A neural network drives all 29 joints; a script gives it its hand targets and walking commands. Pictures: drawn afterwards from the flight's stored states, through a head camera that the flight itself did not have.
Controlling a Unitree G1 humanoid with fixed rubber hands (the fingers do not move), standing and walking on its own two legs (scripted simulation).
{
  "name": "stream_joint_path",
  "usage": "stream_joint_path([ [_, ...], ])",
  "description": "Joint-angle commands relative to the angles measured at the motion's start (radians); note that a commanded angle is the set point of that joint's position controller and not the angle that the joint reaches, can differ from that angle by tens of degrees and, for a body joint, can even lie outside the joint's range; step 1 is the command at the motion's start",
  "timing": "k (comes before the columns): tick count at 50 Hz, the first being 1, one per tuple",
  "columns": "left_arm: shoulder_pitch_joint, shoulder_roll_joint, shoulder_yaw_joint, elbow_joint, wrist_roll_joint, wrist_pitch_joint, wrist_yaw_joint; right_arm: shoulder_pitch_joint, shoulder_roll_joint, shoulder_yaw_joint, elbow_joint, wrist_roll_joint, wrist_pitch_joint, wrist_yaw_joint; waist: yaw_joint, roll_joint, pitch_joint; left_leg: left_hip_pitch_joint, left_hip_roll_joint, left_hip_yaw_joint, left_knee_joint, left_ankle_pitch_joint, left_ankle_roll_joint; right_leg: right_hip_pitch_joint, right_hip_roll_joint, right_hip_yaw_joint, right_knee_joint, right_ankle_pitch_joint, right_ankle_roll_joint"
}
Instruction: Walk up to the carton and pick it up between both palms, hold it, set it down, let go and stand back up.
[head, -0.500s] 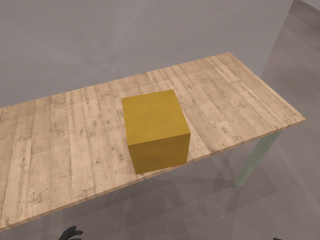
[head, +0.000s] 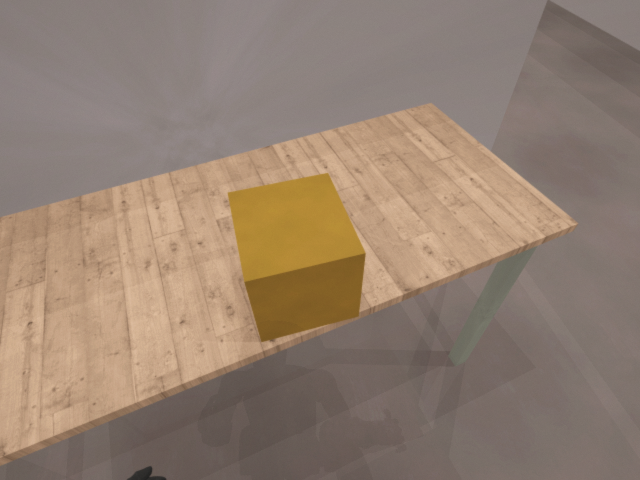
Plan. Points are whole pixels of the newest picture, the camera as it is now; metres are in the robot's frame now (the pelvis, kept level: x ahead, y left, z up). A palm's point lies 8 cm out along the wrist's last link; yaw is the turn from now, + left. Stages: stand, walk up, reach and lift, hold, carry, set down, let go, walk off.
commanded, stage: walk up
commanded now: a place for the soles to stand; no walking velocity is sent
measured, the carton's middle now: (295, 256) +0.45 +0.05 -0.01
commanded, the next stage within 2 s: reach and lift in 0.56 s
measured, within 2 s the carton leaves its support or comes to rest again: neither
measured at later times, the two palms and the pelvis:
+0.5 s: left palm out of the picture +0.13 +0.26 -0.09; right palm out of the picture +0.08 -0.28 -0.10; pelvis +0.01 +0.00 +0.00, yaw +0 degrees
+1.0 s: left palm (159, 439) +0.20 +0.23 -0.06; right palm (545, 445) +0.18 -0.26 -0.07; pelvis +0.04 -0.01 +0.01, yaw +2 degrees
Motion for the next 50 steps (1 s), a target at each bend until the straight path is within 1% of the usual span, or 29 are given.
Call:
stream_joint_path([
  [1,-0.004,0.137,0.039,-0.091,-0.001,-0.030,0.013,-0.019,-0.148,-0.046,-0.091,0.002,-0.022,-0.002,0.011,0.050,-0.028,-0.008,0.107,-0.150,-0.155,-0.134,0.056,-0.004,-0.066,0.066,-0.071,-0.007,-0.052],
  [5,-0.020,0.146,0.037,-0.089,-0.004,-0.028,0.017,0.009,-0.144,-0.045,-0.088,-0.001,-0.021,-0.001,-0.005,0.002,-0.049,0.070,0.082,-0.140,-0.096,-0.046,0.047,-0.056,-0.082,0.097,-0.107,0.003,-0.060],
  [9,-0.033,0.144,0.034,-0.090,-0.005,-0.025,0.017,0.014,-0.141,-0.045,-0.090,-0.002,-0.020,-0.002,-0.008,-0.019,-0.051,0.092,0.074,-0.140,-0.078,-0.017,0.042,-0.072,-0.088,0.107,-0.122,0.008,-0.065],
  [12,-0.039,0.140,0.032,-0.091,-0.005,-0.023,0.016,0.011,-0.143,-0.045,-0.093,-0.002,-0.021,-0.003,-0.006,-0.019,-0.051,0.088,0.077,-0.144,-0.081,-0.008,0.043,-0.066,-0.085,0.099,-0.116,0.020,-0.064],
  [21,-0.046,0.135,0.031,-0.092,-0.004,-0.021,0.013,-0.014,-0.150,-0.047,-0.106,0.001,-0.022,-0.003,0.004,0.017,-0.057,0.050,0.098,-0.152,-0.107,-0.007,0.055,-0.022,-0.069,0.065,-0.072,0.052,-0.056],
  [28,-0.056,0.142,0.034,-0.089,-0.004,-0.022,0.013,-0.013,-0.147,-0.048,-0.110,0.000,-0.019,-0.002,0.000,0.007,-0.054,0.059,0.088,-0.148,-0.097,-0.025,0.050,-0.039,-0.075,0.079,-0.092,0.027,-0.059],
  [29,-0.452,0.110,0.020,-0.088,0.001,0.164,0.043,-0.475,-0.079,-0.163,-0.055,-0.093,-0.181,0.037,0.076,0.102,-0.009,-0.121,0.009,-0.051,-0.087,-0.335,-0.016,-0.034,-0.001,-0.222,0.034,-0.260,-0.106],
  [30,-0.359,0.054,-0.004,-0.105,0.037,0.230,0.062,-0.335,-0.155,-0.180,-0.036,-0.086,-0.197,0.066,0.013,0.148,0.090,-0.250,0.051,-0.069,-0.169,-0.488,0.030,0.109,0.037,-0.234,0.112,-0.210,-0.100],
  [31,-0.312,0.055,0.005,-0.090,0.036,0.246,0.046,-0.299,-0.147,-0.206,0.035,-0.100,-0.218,0.071,0.016,0.074,0.073,-0.292,0.042,-0.017,-0.120,-0.313,0.023,0.145,0.011,-0.227,0.133,-0.129,-0.108],
  [32,-0.351,0.075,0.024,-0.163,0.021,0.259,0.038,-0.314,-0.133,-0.210,0.023,-0.097,-0.235,0.063,0.017,-0.029,-0.039,-0.103,0.024,-0.021,-0.024,-0.189,0.008,0.028,-0.022,-0.204,0.064,-0.104,-0.098],
  [33,-0.359,0.073,0.031,-0.251,0.021,0.277,0.034,-0.282,-0.115,-0.189,-0.003,-0.077,-0.240,0.052,0.005,-0.121,-0.102,0.137,-0.003,-0.044,0.071,-0.146,0.001,-0.133,-0.064,-0.166,-0.037,-0.161,-0.099],
  [34,-0.340,0.062,0.031,-0.326,0.030,0.302,0.030,-0.224,-0.108,-0.162,-0.054,-0.051,-0.232,0.040,-0.002,-0.150,-0.115,0.293,-0.030,-0.064,0.099,-0.158,0.005,-0.237,-0.098,-0.139,-0.110,-0.256,-0.125],
  [35,-0.322,0.085,0.029,-0.358,0.031,0.322,0.020,-0.181,-0.079,-0.142,-0.080,-0.045,-0.226,0.024,-0.009,-0.167,-0.107,0.436,-0.050,-0.077,0.141,-0.099,0.005,-0.354,-0.133,-0.133,-0.151,-0.281,-0.154],
  [36,-0.306,0.097,0.024,-0.374,0.026,0.336,0.022,-0.169,-0.064,-0.148,-0.076,-0.047,-0.220,0.018,-0.010,-0.115,-0.101,0.490,-0.049,-0.085,0.122,-0.051,0.000,-0.386,-0.125,-0.147,-0.166,-0.226,-0.154],
  [38,-0.295,0.081,0.027,-0.390,0.041,0.344,0.031,-0.179,-0.060,-0.150,-0.055,-0.037,-0.205,0.021,-0.019,-0.041,-0.101,0.427,-0.031,-0.081,0.049,-0.070,-0.003,-0.279,-0.084,-0.192,-0.139,-0.155,-0.126],
  [39,-0.285,0.065,0.025,-0.376,0.048,0.344,0.037,-0.183,-0.060,-0.146,-0.066,-0.037,-0.191,0.025,-0.016,0.020,-0.064,0.286,-0.013,-0.071,-0.041,-0.136,0.003,-0.124,-0.044,-0.214,-0.108,-0.127,-0.103],
  [40,-0.257,0.059,0.029,-0.332,0.054,0.335,0.040,-0.183,-0.069,-0.145,-0.075,-0.047,-0.176,0.030,-0.008,0.097,-0.004,0.057,0.014,-0.045,-0.160,-0.149,0.012,0.119,0.014,-0.239,-0.039,-0.011,-0.071],
  [41,-0.243,0.051,0.058,-0.316,0.076,0.321,0.038,-0.176,-0.093,-0.138,-0.074,-0.042,-0.162,0.035,-0.003,0.111,-0.016,-0.077,0.012,-0.018,-0.208,-0.118,0.020,0.316,0.026,-0.228,0.001,0.064,-0.054],
  [42,-0.234,0.062,0.074,-0.310,0.080,0.309,0.037,-0.189,-0.081,-0.128,-0.079,-0.041,-0.155,0.038,0.003,0.070,-0.023,-0.087,-0.016,-0.004,-0.214,-0.087,0.008,0.353,0.009,-0.206,-0.015,0.052,-0.049],
  [43,-0.236,0.069,0.075,-0.312,0.070,0.300,0.040,-0.191,-0.060,-0.118,-0.110,-0.042,-0.155,0.036,0.008,0.049,-0.007,-0.031,-0.031,-0.010,-0.214,-0.066,0.000,0.310,-0.002,-0.196,-0.060,0.043,-0.046],
  [46,-0.258,0.053,0.065,-0.307,0.035,0.271,0.047,-0.189,-0.013,-0.108,-0.166,-0.047,-0.164,0.032,0.010,0.016,0.009,0.133,-0.051,-0.026,-0.208,-0.004,-0.015,0.197,-0.017,-0.183,-0.158,0.070,-0.040],
  [48,-0.278,0.066,0.075,-0.334,0.015,0.238,0.051,-0.187,0.013,-0.100,-0.199,-0.051,-0.178,0.025,0.016,-0.008,-0.014,0.197,-0.059,-0.032,-0.203,0.034,-0.018,0.167,-0.026,-0.178,-0.195,0.104,-0.028],
  [50,-0.273,0.062,0.078,-0.333,0.003,0.195,0.054,-0.170,0.036,-0.089,-0.223,-0.050,-0.198,0.017,0.018,-0.021,-0.040,0.249,-0.068,-0.036,-0.207,0.074,-0.021,0.168,-0.034,-0.167,-0.221,0.168,-0.016],
])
